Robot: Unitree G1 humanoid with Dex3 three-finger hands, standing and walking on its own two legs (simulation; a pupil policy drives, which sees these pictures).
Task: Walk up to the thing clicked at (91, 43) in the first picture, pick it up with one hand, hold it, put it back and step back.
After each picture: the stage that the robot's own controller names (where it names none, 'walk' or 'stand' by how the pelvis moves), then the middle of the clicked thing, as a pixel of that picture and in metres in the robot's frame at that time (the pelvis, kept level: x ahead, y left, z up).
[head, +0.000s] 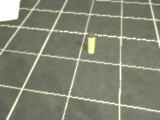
stand; (91, 43) +1.29 -0.04 -0.65
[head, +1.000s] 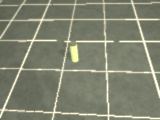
walk; (74, 51) +1.15 +0.20 -0.64
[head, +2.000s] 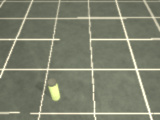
walk; (54, 89) +0.67 +0.30 -0.64
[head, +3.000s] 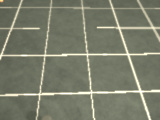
walk; out of the picture +0.38 +0.22 -0.64
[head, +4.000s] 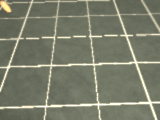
stand; out of the picture +0.31 +0.22 -0.66
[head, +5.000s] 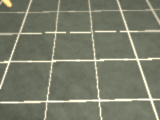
stand; out of the picture +0.31 +0.21 -0.65
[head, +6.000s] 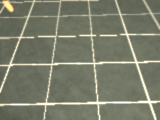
stand; out of the picture +0.33 +0.23 -0.66
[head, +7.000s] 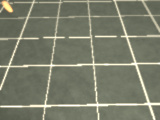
stand; out of the picture +0.32 +0.23 -0.66
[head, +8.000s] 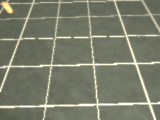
go down; out of the picture +0.32 +0.24 -0.66
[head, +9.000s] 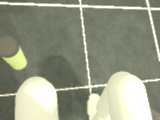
go down; (13, 55) +0.43 +0.23 -0.25
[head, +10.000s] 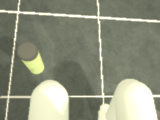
approach; (32, 60) +0.43 +0.21 -0.25
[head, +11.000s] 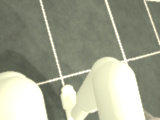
close in; out of the picture +0.43 +0.26 -0.16
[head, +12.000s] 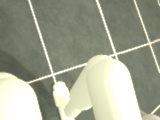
close; out of the picture +0.43 +0.27 -0.16
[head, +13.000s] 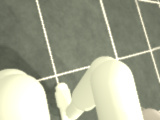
lift; out of the picture +0.39 +0.25 -0.17
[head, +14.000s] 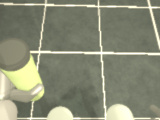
lift; (25, 76) +0.33 +0.19 +0.03
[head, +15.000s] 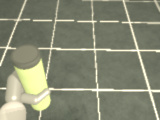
hold; (34, 82) +0.32 +0.18 +0.05
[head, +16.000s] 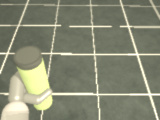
hold; (36, 82) +0.33 +0.17 +0.05
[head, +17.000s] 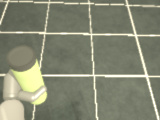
crouch; (30, 79) +0.34 +0.18 +0.00
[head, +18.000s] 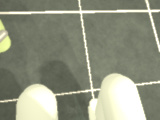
lower; out of the picture +0.50 +0.24 -0.02
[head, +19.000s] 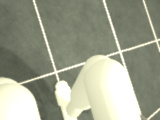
lower; out of the picture +0.47 +0.28 -0.14
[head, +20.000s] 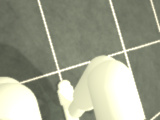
lower; out of the picture +0.46 +0.28 -0.16
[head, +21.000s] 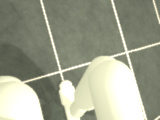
lower; out of the picture +0.45 +0.27 -0.16
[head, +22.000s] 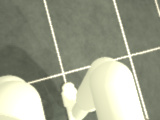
lower; out of the picture +0.43 +0.26 -0.16
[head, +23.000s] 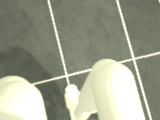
open; out of the picture +0.44 +0.24 -0.18
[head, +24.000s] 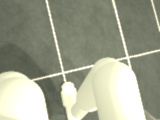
stand; out of the picture +0.44 +0.25 -0.17
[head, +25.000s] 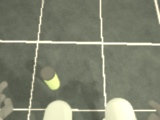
walk; (51, 79) +0.43 +0.18 -0.41
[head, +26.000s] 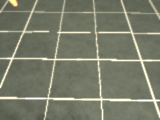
stand; out of the picture +0.37 +0.18 -0.60
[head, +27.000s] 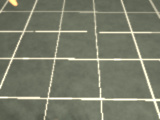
stand; out of the picture +0.38 +0.18 -0.60
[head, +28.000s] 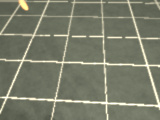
stand; out of the picture +0.38 +0.17 -0.65
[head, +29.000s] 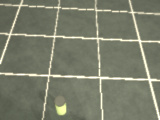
walk; (60, 106) +0.43 +0.13 -0.64
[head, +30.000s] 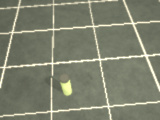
walk; (66, 85) +0.61 +0.17 -0.62
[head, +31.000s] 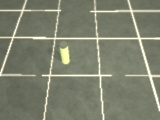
walk; (64, 53) +0.92 +0.20 -0.63
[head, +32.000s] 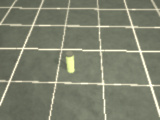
stand; (70, 62) +1.01 +0.18 -0.65
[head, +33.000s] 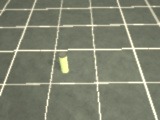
stand; (63, 62) +1.00 +0.22 -0.66
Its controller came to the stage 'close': yes
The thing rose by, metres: 0.71
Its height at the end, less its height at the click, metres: +0.00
